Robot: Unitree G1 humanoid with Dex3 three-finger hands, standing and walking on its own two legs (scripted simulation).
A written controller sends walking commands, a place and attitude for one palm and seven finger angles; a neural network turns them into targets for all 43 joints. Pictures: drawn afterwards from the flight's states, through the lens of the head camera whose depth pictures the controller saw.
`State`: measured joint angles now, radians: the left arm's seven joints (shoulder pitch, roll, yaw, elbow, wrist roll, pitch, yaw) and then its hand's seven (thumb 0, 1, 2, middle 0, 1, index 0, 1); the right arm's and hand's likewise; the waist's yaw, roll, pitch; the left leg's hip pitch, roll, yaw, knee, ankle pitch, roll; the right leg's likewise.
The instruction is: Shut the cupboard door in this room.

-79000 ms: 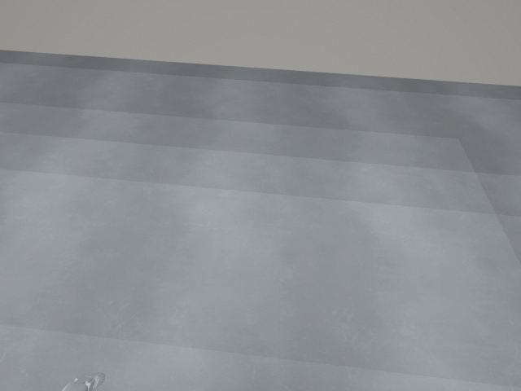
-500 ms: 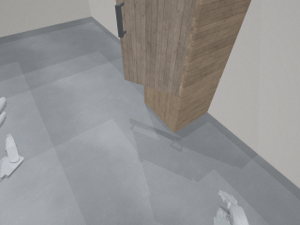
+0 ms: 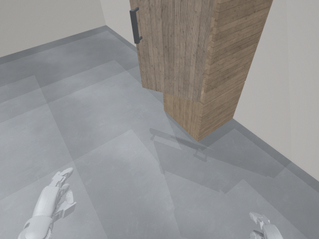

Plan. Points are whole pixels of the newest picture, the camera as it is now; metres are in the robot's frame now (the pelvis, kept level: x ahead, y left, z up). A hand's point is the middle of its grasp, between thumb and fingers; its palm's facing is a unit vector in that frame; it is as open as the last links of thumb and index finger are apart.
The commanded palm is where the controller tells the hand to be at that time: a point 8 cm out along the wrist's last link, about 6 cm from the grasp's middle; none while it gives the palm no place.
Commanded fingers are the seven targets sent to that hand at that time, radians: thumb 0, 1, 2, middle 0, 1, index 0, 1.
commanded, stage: let the arm hang, fingers relaxed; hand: left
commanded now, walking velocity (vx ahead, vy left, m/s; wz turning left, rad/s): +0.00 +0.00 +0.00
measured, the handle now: (137, 25) +1.05 +0.18 +0.08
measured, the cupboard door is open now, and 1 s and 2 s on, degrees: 30 30 30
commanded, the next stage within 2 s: look to check the result in 0.96 s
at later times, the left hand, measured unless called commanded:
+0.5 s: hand out of the picture -0.06 +0.19 -0.16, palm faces +0.00 -0.98 -0.22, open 7.3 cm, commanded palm none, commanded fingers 0.00 0.90 0.90 -0.20 -0.30 -0.20 -0.30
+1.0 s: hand out of the picture -0.01 +0.18 -0.16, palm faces -0.01 -0.98 -0.19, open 7.4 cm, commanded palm none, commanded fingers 0.00 0.90 0.90 -0.20 -0.30 -0.20 -0.30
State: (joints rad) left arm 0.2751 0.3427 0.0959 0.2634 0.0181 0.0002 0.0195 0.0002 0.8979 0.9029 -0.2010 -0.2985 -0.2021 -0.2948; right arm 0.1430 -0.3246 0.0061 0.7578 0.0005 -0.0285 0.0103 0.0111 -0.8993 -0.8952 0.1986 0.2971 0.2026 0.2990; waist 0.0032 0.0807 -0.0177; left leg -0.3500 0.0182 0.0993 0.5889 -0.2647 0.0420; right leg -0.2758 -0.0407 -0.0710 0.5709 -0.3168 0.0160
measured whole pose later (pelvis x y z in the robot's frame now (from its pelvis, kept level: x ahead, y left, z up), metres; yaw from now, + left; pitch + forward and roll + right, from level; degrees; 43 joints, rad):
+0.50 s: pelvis -0.01 +0.00 +0.01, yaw -1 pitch -2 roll -1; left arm 0.36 0.19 0.00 1.16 0.02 0.02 0.02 0.00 0.92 0.90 -0.20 -0.30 -0.20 -0.29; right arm 0.32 -0.16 0.00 1.12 -0.01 0.02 -0.02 0.01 -0.90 -0.90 0.20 0.30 0.20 0.30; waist 0.00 0.01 0.05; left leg -0.23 0.01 0.12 0.43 -0.18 0.05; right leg -0.16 -0.04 -0.06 0.41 -0.22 0.02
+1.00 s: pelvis -0.01 +0.01 +0.01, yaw -1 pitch -2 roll +0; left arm 0.28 0.16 0.01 1.12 0.03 0.00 0.02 0.00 0.90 0.90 -0.20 -0.30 -0.20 -0.29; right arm 0.29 -0.18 -0.01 1.12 -0.01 0.01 -0.02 0.00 -0.90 -0.90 0.20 0.30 0.20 0.30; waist -0.01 0.00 0.02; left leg -0.21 0.01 0.13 0.40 -0.16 0.05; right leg -0.16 -0.04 -0.04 0.41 -0.21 0.02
